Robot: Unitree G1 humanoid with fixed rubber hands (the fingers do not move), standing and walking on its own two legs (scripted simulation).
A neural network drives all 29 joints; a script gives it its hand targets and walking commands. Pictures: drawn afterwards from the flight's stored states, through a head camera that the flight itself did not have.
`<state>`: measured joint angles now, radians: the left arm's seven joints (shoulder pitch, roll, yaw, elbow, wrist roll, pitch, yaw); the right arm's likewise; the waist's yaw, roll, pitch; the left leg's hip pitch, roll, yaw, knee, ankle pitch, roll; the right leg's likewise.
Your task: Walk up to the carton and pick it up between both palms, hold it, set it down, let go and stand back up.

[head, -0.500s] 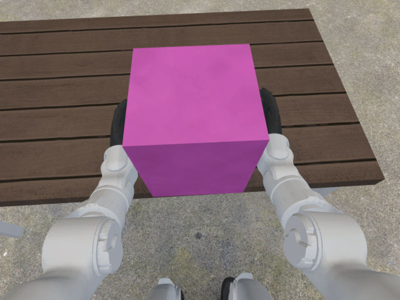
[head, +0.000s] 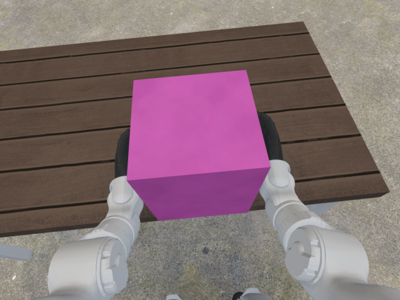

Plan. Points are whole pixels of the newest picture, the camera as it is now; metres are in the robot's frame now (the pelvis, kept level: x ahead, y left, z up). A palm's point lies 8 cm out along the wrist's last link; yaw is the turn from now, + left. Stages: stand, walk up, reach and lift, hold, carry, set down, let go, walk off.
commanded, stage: reach and lift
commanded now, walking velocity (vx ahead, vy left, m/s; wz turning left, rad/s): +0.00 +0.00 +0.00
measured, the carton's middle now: (197, 153) +0.41 +0.01 -0.01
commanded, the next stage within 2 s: none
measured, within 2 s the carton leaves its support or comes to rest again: neither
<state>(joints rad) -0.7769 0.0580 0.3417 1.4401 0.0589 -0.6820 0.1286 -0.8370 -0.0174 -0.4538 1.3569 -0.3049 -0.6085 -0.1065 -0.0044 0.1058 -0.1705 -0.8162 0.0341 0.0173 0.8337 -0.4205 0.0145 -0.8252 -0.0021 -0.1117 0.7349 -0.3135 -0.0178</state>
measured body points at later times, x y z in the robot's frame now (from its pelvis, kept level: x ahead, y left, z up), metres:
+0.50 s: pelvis -0.01 +0.00 +0.00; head +0.12 -0.02 +0.43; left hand +0.41 +0.16 -0.01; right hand +0.42 -0.14 +0.00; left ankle -0.03 +0.10 -0.70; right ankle +0.01 -0.11 -0.70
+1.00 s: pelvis -0.01 -0.01 +0.00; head +0.13 -0.01 +0.43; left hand +0.40 +0.16 -0.01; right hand +0.42 -0.14 +0.00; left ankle -0.03 +0.10 -0.70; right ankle +0.01 -0.11 -0.70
